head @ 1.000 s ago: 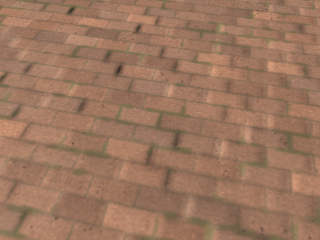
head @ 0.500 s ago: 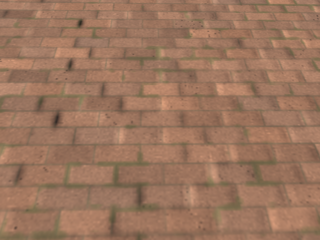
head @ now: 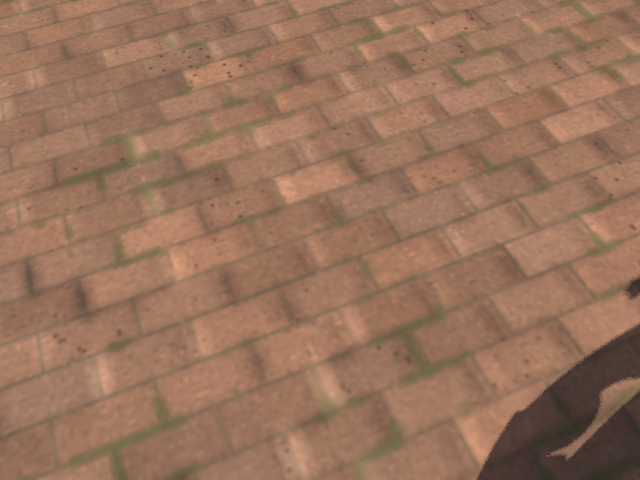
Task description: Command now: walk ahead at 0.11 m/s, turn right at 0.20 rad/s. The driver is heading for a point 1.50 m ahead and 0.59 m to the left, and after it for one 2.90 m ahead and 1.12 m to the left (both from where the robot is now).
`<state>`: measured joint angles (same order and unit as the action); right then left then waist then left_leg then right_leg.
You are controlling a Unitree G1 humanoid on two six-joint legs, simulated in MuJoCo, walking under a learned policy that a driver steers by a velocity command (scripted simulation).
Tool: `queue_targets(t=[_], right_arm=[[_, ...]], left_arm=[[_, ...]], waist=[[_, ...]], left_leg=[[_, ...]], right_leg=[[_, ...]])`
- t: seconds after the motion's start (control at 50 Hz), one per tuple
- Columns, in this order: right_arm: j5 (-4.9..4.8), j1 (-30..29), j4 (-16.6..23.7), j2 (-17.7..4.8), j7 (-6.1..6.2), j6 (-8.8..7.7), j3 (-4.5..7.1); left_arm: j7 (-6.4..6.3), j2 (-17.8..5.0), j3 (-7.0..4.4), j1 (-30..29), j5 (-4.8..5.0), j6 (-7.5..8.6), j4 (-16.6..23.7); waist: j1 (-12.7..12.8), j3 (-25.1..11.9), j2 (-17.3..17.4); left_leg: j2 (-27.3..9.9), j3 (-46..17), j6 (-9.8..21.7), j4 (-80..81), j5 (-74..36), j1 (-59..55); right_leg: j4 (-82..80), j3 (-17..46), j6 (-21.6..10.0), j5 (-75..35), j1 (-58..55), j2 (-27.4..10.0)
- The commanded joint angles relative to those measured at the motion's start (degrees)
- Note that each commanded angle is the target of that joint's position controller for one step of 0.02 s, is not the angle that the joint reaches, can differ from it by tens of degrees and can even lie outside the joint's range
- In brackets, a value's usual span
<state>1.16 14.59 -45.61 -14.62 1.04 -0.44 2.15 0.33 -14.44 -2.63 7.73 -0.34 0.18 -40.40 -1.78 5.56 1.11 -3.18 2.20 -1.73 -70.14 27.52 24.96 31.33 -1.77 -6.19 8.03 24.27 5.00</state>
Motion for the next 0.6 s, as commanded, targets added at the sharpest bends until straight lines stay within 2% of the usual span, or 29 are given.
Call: queue_targets(t=[0.02,0.06,0.1,0.16,0.22,0.28,0.34,0.38,0.4,0.42,0.44,0.46,0.48,0.5,0.52,0.54,0.56,0.6], right_arm=[[0.63,8.3,0.3,-4.7,-0.1,1.81,0.91],[-0.21,10.0,-1.2,-3.2,-0.52,2.6,0.6],[-0.33,8.5,-1.8,-2.8,-0.64,3.11,0.55],[-0.01,4.3,-1.4,-4.1,-0.6,3.66,1.03],[-0.02,1.6,-0.5,-4.3,-0.74,3.63,1.33],[-0.16,1.0,0.1,-3.3,-0.7,3.37,1.27],[-0.6,2.2,0.2,-2.5,-0.53,2.97,1.2],[-0.8,4.7,-0.1,-1.9,-0.61,2.54,1.1],[-0.7,5.5,0.0,-2.5,-0.72,2.17,1.13],[0.01,5.5,0.4,-5.8,-0.66,1.76,1.78],[0.37,4.7,2.1,-12.9,-0.56,1.5,3.52],[0.48,7.6,1.0,-13.7,-0.33,1.65,4.21],[0.02,7.2,0.8,-11.7,0.01,1.69,3.9],[-0.49,3.4,1.4,-10.2,0.15,1.94,3.57],[-0.65,0.4,2.3,-9.4,0.17,2.21,3.39],[-0.92,-0.7,3.0,-8.7,0.14,2.23,3.27],[-1.07,-0.3,3.3,-8.3,-0.08,2.21,3.23],[-1.18,1.9,2.9,-8.9,-0.23,2.07,3.59]], left_arm=[[-0.97,-3.3,-0.36,3.5,-0.27,0.8,1.8],[-0.8,-3.2,0.07,3.7,-1.15,1.81,0.4],[-0.86,-3.3,0.37,3.4,-1.46,2.3,-0.7],[-1.31,-4.9,0.03,3.9,-1.3,1.76,-1.8],[-1.95,-6.2,-0.58,5.1,-1.07,0.63,-2.5],[-2.64,-6.4,-0.99,5.9,-1.07,-0.08,-3.1],[-3.06,-6.8,-1.43,5.6,-1.02,-0.47,-3.7],[-3.28,-7.5,-1.82,4.6,-0.61,-0.88,-4.0],[-3.32,-8.0,-2.14,4.9,-0.54,-1.1,-4.5],[-3.12,-7.0,-2.1,5.5,-0.56,-1.23,-4.2],[-2.89,-2.9,-1.16,5.0,-0.42,-1.24,-1.4],[-3.32,-4.0,-1.18,-0.9,-0.75,-1.78,-0.6],[-2.96,-4.1,-1.26,0.4,-0.81,-2.26,-1.0],[-2.61,-4.6,-1.51,1.6,-0.41,-2.28,-1.8],[-2.45,-5.7,-1.86,2.4,-0.52,-2.16,-2.2],[-2.14,-6.4,-2.06,3.2,-1.13,-2.18,-2.6],[-1.87,-6.5,-2.11,3.6,-1.23,-2.17,-2.8],[-1.72,-5.7,-1.83,2.5,-0.75,-2.19,-2.0]], waist=[[-0.2,-12.2,-4.0],[-1.1,-12.9,-3.4],[-0.8,-11.2,-4.7],[1.0,-8.6,-7.0],[2.2,-6.9,-6.2],[2.8,-6.4,-5.6],[2.5,-7.6,-5.9],[0.8,-8.5,-5.9],[0.0,-7.9,-5.0],[0.5,-6.8,0.5],[2.2,-5.2,12.6],[-1.9,-1.9,11.3],[0.1,-2.5,5.7],[2.0,-2.3,3.6],[3.2,-2.8,4.0],[3.1,-4.4,4.8],[2.8,-6.3,4.3],[1.7,-7.4,3.8]], left_leg=[[-1.4,-2.3,0.4,2.4,-5.1,-1.3],[-0.4,-3.0,0.7,7.3,-6.9,-5.6],[0.1,-4.0,1.0,13.7,-8.3,-6.7],[1.1,-3.7,1.5,19.9,-8.4,-5.5],[1.6,-2.6,1.7,21.8,-4.7,-3.2],[2.1,-1.5,2.2,24.0,-1.1,-2.6],[3.1,0.0,3.1,28.7,0.0,-5.1],[4.2,1.3,4.3,37.7,-4.7,-10.3],[3.9,-0.1,5.4,45.5,-10.5,-13.5],[-1.1,-9.1,7.3,53.2,-12.0,-16.0],[-16.2,-29.8,12.9,54.8,-28.4,-19.6],[-18.9,-30.6,19.1,54.6,-41.5,-16.3],[-15.5,-25.8,19.6,53.5,-43.0,-16.0],[-11.6,-21.7,17.4,53.0,-41.1,-16.1],[-9.0,-19.6,15.4,52.4,-41.7,-17.3],[-7.4,-18.2,15.1,51.4,-45.3,-19.1],[-6.7,-17.7,15.1,50.4,-48.3,-20.7],[-6.5,-18.3,15.3,49.4,-49.5,-23.4]], right_leg=[[-12.9,12.3,-8.0,-35.6,-10.3,-16.5],[-14.7,9.2,-7.0,-33.8,-7.9,-16.2],[-16.9,7.8,-5.5,-24.1,-7.1,-15.8],[-19.0,8.4,-4.8,-6.7,-8.3,-16.3],[-18.8,10.1,-6.5,1.4,-10.7,-18.4],[-17.1,10.6,-8.0,1.0,-13.1,-20.0],[-14.2,9.7,-8.0,-4.9,-15.2,-20.8],[-10.6,6.9,-6.0,-8.7,-14.5,-20.0],[-8.1,4.8,-3.3,-7.9,-12.2,-19.1],[-1.4,1.3,0.6,-2.2,-7.5,-15.9],[9.5,-5.4,5.6,15.8,5.4,-6.0],[19.9,-1.2,6.4,25.1,9.4,-2.4],[25.8,2.3,6.8,22.4,9.0,-3.6],[27.1,3.4,7.0,18.3,9.2,-4.0],[27.6,3.6,7.2,16.0,9.8,-4.1],[28.9,3.3,7.7,14.5,9.7,-4.0],[29.8,3.0,8.2,14.1,9.2,-3.7],[27.8,3.1,9.0,13.8,10.1,-4.0]])
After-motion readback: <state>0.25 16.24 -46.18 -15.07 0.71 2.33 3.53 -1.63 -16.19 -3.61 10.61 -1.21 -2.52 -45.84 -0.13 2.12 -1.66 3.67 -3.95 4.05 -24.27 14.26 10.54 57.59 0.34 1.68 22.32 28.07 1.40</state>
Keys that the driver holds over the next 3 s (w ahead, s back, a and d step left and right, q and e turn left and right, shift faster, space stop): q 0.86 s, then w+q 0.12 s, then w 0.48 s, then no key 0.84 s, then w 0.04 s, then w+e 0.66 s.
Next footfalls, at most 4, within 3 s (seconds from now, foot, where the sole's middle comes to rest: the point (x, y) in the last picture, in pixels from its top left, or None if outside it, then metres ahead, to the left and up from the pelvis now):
0.42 left None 0.02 0.11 -0.76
0.90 right None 0.12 -0.07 -0.76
1.38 left None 0.14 0.22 -0.76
1.82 right None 0.41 0.22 -0.76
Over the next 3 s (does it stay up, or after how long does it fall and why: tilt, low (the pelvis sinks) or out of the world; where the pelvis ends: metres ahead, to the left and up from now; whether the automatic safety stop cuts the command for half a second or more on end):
stays up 0.53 0.30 0.02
